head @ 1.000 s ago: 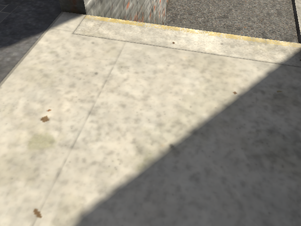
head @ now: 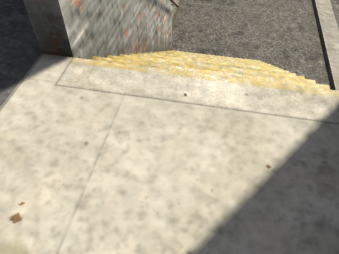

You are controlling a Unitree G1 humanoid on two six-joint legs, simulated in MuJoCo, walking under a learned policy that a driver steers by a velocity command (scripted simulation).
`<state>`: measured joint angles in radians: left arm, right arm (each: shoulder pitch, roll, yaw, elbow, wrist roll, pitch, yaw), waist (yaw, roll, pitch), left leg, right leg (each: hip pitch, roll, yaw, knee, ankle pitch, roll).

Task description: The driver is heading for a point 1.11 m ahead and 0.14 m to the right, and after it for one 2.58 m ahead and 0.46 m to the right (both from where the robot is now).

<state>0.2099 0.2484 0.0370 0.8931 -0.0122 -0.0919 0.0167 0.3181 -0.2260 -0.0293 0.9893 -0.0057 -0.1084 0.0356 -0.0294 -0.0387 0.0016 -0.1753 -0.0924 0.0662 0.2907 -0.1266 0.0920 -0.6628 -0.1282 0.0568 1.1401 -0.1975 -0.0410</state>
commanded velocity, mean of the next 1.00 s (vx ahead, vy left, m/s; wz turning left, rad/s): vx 0.48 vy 0.00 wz -0.01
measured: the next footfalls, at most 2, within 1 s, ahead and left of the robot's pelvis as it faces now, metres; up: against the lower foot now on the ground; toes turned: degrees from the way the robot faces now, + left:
right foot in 0.30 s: +0.34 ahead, -0.17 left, +0.00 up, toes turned -2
left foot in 0.86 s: +0.65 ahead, +0.07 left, +0.00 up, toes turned +4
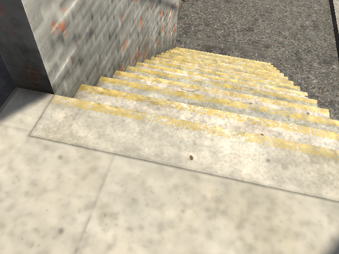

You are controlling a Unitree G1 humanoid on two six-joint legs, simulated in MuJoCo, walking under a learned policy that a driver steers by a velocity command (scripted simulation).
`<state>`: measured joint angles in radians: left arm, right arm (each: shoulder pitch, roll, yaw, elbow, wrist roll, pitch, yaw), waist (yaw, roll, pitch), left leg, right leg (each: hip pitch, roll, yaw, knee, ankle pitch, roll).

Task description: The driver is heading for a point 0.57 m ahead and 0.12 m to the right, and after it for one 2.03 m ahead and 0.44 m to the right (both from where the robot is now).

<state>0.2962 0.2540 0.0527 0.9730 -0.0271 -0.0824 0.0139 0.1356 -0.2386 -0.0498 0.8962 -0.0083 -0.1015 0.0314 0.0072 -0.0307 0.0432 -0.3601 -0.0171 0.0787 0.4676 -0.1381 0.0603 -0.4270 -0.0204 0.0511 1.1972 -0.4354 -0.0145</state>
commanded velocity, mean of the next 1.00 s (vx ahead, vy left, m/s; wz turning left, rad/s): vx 0.31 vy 0.00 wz -0.27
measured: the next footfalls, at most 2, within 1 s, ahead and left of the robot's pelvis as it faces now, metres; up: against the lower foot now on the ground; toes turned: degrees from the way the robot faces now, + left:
right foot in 0.42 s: +0.16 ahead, -0.14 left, +0.00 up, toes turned -16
left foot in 0.92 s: +0.51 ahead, -0.02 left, +0.00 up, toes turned -17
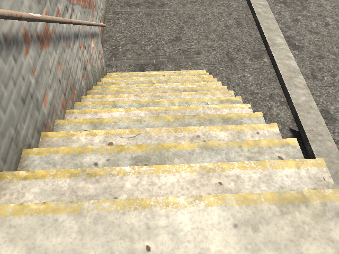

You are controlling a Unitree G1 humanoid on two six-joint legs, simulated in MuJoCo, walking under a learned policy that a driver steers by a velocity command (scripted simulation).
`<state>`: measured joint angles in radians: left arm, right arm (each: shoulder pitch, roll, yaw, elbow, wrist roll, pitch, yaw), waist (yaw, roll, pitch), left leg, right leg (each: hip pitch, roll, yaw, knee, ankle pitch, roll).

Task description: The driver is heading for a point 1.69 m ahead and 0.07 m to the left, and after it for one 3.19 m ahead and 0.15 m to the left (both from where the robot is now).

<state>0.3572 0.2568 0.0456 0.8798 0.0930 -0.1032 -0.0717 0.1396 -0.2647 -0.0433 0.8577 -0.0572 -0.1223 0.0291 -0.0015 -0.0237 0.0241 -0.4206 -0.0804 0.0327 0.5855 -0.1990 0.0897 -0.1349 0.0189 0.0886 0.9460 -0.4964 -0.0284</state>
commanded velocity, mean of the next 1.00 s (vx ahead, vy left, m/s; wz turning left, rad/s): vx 0.37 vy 0.00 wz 0.07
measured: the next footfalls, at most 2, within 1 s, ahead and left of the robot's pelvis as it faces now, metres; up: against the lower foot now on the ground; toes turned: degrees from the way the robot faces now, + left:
right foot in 0.40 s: +0.42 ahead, -0.08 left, +0.00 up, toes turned +11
left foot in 0.80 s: +0.54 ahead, +0.18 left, +0.00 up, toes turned +9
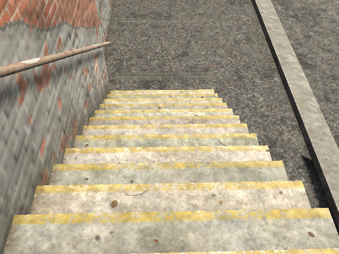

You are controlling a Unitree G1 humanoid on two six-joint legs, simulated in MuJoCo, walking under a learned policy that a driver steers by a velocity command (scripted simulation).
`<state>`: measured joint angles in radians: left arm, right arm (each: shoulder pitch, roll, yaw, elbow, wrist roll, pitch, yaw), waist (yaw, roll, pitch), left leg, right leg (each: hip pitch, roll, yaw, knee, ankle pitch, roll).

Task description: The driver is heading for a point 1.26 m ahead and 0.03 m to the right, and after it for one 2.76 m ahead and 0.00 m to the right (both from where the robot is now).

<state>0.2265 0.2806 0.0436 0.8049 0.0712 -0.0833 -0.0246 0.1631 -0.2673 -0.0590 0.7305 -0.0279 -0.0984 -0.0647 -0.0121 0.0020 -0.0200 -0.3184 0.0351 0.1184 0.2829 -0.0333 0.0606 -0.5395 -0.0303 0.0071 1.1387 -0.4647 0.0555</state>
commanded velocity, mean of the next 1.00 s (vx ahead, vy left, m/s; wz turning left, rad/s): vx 0.16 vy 0.00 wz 0.03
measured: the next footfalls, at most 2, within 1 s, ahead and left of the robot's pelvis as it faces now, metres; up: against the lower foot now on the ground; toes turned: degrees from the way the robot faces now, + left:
right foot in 0.24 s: +0.01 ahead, -0.15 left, +0.00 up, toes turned -14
left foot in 0.94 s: +0.12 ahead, +0.14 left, +0.00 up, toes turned +6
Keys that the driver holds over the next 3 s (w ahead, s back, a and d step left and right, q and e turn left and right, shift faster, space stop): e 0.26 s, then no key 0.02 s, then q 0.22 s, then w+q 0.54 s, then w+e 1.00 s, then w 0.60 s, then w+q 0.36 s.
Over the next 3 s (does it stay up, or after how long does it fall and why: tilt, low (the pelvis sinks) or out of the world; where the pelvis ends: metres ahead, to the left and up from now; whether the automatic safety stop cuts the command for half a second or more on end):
stays up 1.12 -0.03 -0.65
